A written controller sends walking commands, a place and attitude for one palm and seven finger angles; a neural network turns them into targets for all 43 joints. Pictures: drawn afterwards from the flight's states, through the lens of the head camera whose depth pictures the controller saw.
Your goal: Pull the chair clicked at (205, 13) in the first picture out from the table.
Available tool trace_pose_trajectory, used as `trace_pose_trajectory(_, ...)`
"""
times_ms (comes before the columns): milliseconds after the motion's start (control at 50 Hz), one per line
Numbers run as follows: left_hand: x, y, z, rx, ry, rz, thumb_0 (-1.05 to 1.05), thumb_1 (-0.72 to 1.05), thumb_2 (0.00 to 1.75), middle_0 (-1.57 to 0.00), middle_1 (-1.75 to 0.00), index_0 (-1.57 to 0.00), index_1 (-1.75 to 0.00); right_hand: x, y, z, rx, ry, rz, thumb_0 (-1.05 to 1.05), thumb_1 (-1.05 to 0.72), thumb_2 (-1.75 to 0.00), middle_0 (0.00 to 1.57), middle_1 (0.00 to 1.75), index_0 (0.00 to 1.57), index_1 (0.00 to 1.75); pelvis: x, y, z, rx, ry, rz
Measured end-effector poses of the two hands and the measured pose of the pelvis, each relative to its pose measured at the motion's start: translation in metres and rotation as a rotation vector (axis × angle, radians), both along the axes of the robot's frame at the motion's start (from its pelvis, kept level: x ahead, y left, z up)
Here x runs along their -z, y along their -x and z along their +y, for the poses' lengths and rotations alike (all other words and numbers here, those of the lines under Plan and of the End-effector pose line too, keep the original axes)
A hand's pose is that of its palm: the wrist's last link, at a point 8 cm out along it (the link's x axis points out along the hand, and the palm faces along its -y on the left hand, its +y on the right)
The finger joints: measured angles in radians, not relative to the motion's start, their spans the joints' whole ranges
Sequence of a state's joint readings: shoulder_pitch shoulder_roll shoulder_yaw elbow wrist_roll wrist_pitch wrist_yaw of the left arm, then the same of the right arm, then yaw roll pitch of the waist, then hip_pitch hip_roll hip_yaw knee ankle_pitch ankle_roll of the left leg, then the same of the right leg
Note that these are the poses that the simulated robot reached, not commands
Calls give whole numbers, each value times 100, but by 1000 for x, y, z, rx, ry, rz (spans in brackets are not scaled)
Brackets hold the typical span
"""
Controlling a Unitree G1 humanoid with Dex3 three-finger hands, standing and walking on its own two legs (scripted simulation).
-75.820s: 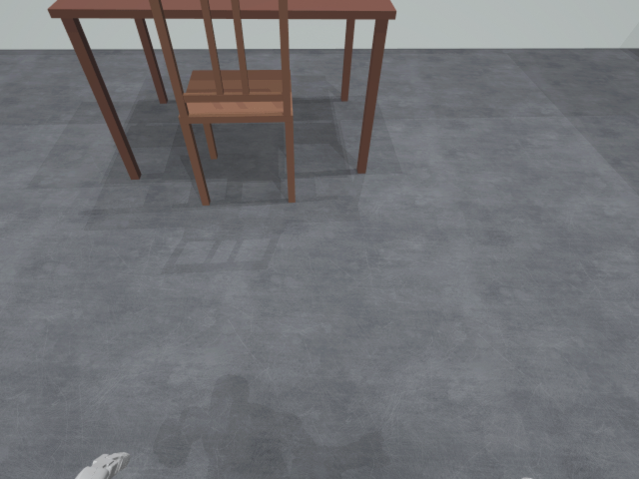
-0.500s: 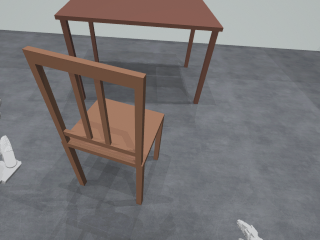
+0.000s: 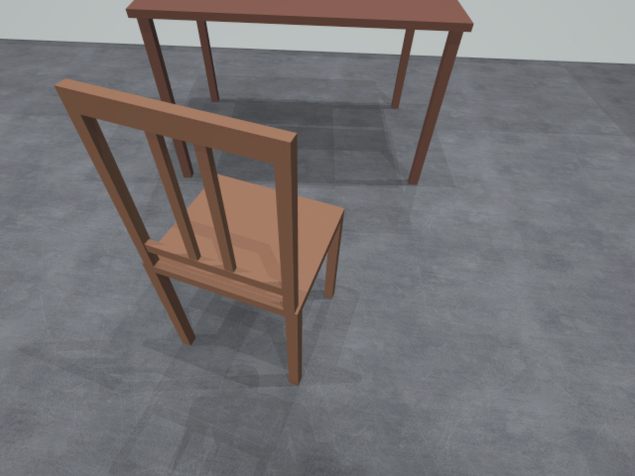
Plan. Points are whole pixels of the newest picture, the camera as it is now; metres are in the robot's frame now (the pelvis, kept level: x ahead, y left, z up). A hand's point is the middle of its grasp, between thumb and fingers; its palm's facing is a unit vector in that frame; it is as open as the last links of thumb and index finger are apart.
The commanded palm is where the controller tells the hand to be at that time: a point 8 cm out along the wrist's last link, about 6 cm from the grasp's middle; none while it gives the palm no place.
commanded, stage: let the arm hang, fingers relaxed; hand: left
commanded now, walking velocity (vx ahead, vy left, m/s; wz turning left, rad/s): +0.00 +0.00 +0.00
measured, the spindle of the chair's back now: (177, 203) +0.59 +0.32 -0.06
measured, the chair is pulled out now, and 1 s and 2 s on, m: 0.75 0.75 0.75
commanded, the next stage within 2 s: look to check the result in 0.64 s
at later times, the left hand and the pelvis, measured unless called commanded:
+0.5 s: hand out of the picture +0.00 +0.15 -0.17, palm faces +0.00 -0.98 -0.19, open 7.3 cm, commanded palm none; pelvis +0.00 -0.01 +0.00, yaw -1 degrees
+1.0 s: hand out of the picture +0.00 +0.14 -0.17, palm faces +0.01 -0.99 -0.17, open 7.3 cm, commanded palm none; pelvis +0.01 -0.01 +0.00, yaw -1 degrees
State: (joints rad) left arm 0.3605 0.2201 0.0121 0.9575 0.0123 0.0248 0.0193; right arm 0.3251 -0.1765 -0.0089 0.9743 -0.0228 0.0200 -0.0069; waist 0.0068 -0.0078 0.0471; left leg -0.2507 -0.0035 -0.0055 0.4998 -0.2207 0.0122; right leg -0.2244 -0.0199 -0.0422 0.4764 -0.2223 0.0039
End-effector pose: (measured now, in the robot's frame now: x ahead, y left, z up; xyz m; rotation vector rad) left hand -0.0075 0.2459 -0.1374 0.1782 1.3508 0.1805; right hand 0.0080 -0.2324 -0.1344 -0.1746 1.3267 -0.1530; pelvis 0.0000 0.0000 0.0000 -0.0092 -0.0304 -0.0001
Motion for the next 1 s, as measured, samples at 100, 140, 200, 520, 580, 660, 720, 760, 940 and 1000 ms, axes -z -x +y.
trace_pose_trajectory(100, -8, 27, 4, -5, -35, 98, -1, 95, 90, -20, -30, -20, -30, 9, 23, 4, 32, -33, 62, 0, -91, -90, 20, 29, 20, 30, -1, 0, -1, 6, -6, 0)
trace_pose_trajectory(140, -9, 31, 1, -6, -34, 112, 0, 94, 90, -20, -30, -20, -30, 11, 31, 7, 40, -44, 82, 0, -91, -90, 20, 29, 20, 30, -2, 0, -2, 8, -8, 0)
trace_pose_trajectory(200, -7, 29, -7, -4, -22, 111, 0, 93, 90, -20, -30, -20, -30, 13, 40, 11, 48, -60, 106, 0, -91, -90, 20, 29, 20, 30, -2, 0, -3, 10, -11, -2)
trace_pose_trajectory(520, 3, -9, -42, 23, 44, 31, 2, 94, 90, -20, -30, -20, -30, 13, 50, 24, 84, -88, 123, 0, -91, -90, 20, 29, 20, 30, -3, -2, -10, 17, -15, 0)
trace_pose_trajectory(580, 2, -10, -42, 17, 41, 29, 2, 93, 90, -20, -30, -20, -30, 13, 48, 23, 82, -90, 125, 0, -91, -90, 20, 29, 20, 30, -3, -3, -10, 16, -15, 2)
trace_pose_trajectory(660, 1, -9, -43, 13, 41, 34, 1, 92, 90, -20, -30, -20, -30, 13, 45, 21, 81, -89, 124, 0, -91, -90, 20, 29, 20, 30, -3, -4, -11, 17, -16, 3)
trace_pose_trajectory(720, 2, -8, -45, 10, 45, 41, 1, 92, 90, -20, -30, -20, -30, 13, 42, 19, 81, -85, 122, 0, -91, -90, 20, 29, 20, 30, -3, -6, -12, 17, -16, 4)
trace_pose_trajectory(760, 2, -8, -47, 9, 49, 44, 1, 92, 90, -20, -30, -20, -30, 13, 40, 18, 79, -81, 120, 0, -91, -90, 20, 29, 20, 30, -3, -7, -13, 17, -16, 4)
trace_pose_trajectory(940, 4, -7, -52, 4, 63, 54, 1, 92, 90, -20, -30, -20, -30, 11, 33, 14, 73, -69, 114, 0, -91, -90, 20, 29, 20, 30, -4, -10, -14, 16, -15, 2)
trace_pose_trajectory(1000, 4, -7, -53, 4, 65, 55, 1, 92, 90, -20, -30, -20, -30, 10, 31, 13, 72, -67, 112, 0, -91, -90, 20, 29, 20, 30, -4, -11, -14, 16, -15, 2)
